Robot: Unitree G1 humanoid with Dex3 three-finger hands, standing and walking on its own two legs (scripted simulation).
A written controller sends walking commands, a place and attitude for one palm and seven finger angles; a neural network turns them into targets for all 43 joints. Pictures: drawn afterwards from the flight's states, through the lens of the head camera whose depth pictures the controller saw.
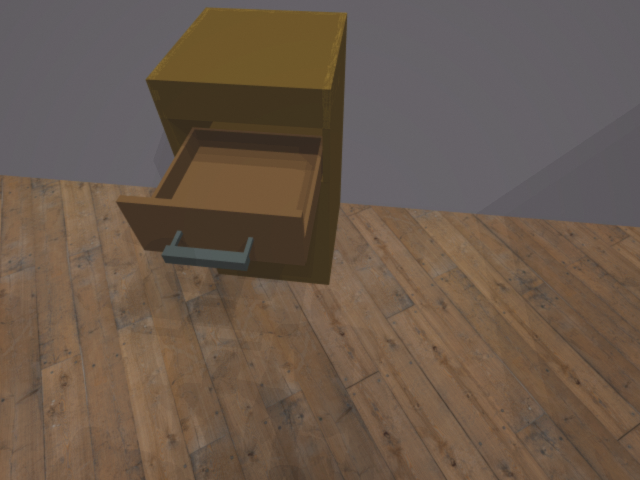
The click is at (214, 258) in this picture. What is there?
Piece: drawer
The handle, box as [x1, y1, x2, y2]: [161, 231, 253, 270]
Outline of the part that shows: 161,255 165,262 246,270 249,262 248,254 253,239 252,237 248,237 243,252 181,247 176,245 182,234 181,231 177,231 171,244 166,245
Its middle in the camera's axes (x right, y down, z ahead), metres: -0.24 +0.02 +0.82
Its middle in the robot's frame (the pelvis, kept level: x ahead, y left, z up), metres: +0.57 +0.27 -0.17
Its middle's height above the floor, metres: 0.61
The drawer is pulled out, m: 0.30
